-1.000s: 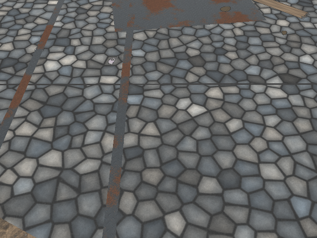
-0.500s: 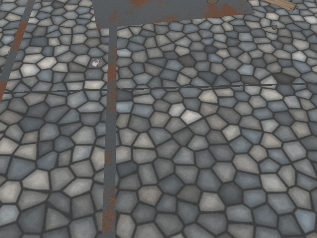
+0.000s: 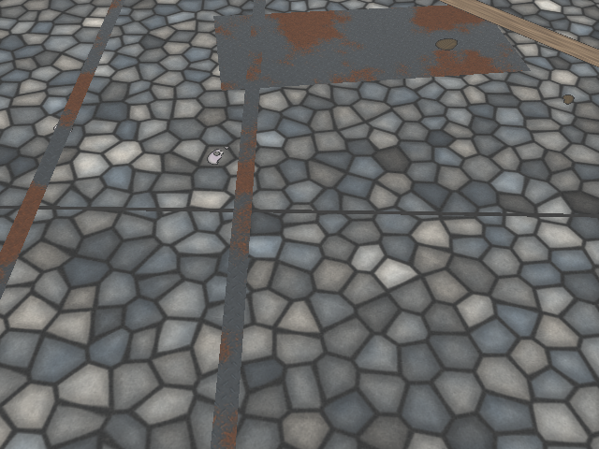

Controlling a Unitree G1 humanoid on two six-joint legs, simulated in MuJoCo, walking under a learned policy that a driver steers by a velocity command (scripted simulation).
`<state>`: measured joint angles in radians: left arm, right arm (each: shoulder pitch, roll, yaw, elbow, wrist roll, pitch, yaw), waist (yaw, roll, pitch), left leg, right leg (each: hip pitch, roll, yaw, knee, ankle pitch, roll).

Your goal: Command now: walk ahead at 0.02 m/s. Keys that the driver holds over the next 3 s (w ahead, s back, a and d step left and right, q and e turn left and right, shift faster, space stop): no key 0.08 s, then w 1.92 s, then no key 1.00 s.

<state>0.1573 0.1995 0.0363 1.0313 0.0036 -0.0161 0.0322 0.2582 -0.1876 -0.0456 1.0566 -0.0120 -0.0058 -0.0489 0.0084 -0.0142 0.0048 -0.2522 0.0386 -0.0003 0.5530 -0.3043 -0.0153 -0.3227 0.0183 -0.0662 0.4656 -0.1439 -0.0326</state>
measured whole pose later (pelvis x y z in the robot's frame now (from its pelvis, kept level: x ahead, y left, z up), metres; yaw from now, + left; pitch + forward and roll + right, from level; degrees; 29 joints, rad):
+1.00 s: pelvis +0.42 +0.03 +0.00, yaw -1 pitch +1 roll +1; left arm 0.27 0.24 0.06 1.01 -0.03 -0.10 0.01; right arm 0.16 -0.24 -0.06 0.95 0.00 -0.11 0.04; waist 0.00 -0.02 0.05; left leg -0.33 -0.06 0.09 0.44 -0.13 0.08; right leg -0.42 -0.07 0.04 1.23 -0.34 -0.06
